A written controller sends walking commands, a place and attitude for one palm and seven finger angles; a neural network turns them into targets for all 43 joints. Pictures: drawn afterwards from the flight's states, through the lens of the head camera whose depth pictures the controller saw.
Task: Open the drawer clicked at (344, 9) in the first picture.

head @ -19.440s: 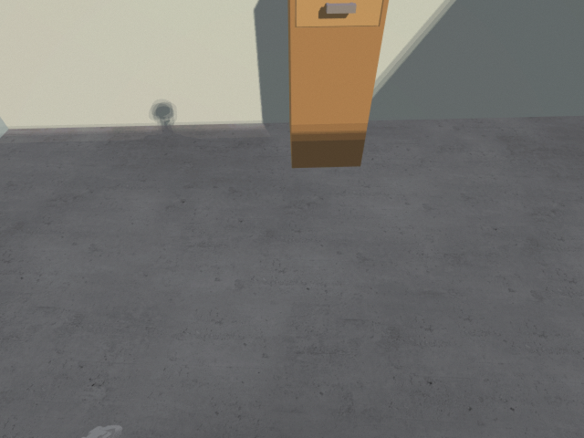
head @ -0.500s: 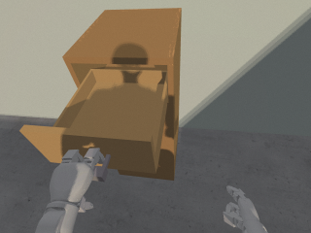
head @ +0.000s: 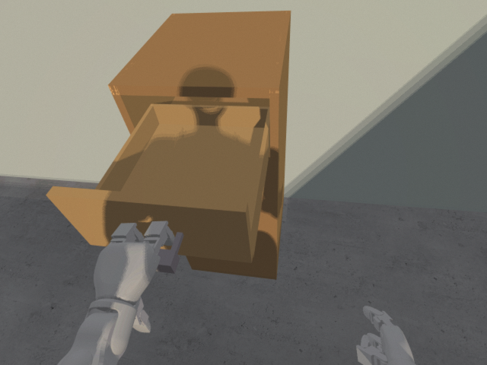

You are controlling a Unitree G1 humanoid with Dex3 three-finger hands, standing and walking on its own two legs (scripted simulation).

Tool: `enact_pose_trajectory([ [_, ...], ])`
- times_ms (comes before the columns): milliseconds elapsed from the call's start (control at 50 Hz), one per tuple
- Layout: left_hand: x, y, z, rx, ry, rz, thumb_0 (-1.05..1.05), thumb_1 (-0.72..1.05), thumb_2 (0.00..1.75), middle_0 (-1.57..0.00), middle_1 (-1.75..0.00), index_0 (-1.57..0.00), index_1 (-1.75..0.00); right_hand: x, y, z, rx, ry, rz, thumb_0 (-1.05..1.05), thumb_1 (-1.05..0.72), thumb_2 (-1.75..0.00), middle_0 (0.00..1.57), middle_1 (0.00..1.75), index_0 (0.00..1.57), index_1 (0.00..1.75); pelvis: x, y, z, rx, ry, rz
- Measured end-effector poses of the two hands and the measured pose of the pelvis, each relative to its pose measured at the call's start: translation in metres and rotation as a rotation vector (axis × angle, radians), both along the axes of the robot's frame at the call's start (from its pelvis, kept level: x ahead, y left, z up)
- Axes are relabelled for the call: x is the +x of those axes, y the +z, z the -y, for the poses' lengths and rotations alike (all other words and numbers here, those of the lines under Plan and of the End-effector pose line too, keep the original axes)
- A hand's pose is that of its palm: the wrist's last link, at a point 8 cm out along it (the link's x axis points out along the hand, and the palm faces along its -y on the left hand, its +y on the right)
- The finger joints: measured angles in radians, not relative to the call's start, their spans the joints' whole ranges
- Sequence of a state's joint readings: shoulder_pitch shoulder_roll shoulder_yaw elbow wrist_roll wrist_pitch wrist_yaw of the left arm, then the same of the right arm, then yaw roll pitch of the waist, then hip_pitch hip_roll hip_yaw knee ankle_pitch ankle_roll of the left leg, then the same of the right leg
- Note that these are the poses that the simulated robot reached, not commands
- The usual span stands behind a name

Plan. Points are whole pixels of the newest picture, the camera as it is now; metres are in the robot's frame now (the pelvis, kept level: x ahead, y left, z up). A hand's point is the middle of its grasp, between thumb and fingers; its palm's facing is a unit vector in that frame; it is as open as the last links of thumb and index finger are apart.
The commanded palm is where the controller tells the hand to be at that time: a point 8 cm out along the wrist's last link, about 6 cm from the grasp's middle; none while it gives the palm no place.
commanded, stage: lift the hand off the handle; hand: left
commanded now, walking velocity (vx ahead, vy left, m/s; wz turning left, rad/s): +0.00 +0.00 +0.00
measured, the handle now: (148, 246) +0.27 +0.22 +0.05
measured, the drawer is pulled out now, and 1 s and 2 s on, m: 0.30 0.29 0.29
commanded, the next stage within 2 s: draw the hand back to the body in 1.22 s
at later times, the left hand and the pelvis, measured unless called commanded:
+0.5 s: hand (131, 258) +0.24 +0.22 +0.08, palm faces +0.03 -0.08 -1.00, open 13.2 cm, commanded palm +0.22 +0.21 +0.16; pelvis +0.01 +0.00 +0.01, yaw +0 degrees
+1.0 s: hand (111, 204) +0.26 +0.22 +0.18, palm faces +0.23 -0.05 -0.97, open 13.5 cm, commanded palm +0.21 +0.21 +0.24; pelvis +0.01 +0.00 +0.02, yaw +1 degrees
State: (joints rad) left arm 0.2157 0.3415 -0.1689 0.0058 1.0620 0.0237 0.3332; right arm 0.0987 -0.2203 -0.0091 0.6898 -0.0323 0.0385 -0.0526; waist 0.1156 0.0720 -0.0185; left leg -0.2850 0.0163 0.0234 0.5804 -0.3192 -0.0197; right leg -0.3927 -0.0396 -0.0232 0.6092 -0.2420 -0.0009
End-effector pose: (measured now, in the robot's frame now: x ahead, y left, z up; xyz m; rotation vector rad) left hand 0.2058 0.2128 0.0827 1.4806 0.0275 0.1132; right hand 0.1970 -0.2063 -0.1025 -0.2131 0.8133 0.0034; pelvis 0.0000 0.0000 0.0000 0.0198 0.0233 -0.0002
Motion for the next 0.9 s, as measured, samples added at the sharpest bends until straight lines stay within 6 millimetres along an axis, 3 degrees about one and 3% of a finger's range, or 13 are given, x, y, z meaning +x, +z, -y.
enact_pose_trajectory([
  [120,0.004,0.007,-0.001,0.003,-0.017,-0.030,0.00,-0.49,0.30,-0.38,-1.22,-0.37,-1.26,0.005,0.007,-0.009,0.020,0.003,0.035,0.01,-0.90,-0.90,0.20,0.30,0.20,0.30,-0.001,0.003,-0.002,-0.001,-0.002,0.020],
  [240,0.004,0.028,-0.004,-0.002,-0.025,0.007,0.00,-0.49,0.30,-0.36,-1.22,-0.40,-1.25,0.011,0.014,-0.013,0.033,0.013,0.062,0.01,-0.90,-0.90,0.20,0.30,0.20,0.30,0.001,0.006,-0.004,-0.002,-0.005,0.036],
  [640,0.008,0.066,-0.008,0.011,-0.059,-0.017,0.00,-0.49,0.30,-0.40,-1.24,-0.46,-1.23,0.031,0.018,-0.020,0.040,0.067,0.052,0.01,-0.90,-0.90,0.20,0.30,0.20,0.30,0.009,0.014,-0.004,-0.009,0.015,0.066],
  [900,0.011,0.110,-0.007,0.024,-0.071,0.072,0.00,-0.49,0.30,-0.44,-1.25,-0.43,-1.24,0.044,0.025,-0.033,0.079,0.120,0.076,0.01,-0.90,-0.90,0.20,0.30,0.20,0.30,0.009,0.017,-0.004,-0.010,0.025,0.086],
])
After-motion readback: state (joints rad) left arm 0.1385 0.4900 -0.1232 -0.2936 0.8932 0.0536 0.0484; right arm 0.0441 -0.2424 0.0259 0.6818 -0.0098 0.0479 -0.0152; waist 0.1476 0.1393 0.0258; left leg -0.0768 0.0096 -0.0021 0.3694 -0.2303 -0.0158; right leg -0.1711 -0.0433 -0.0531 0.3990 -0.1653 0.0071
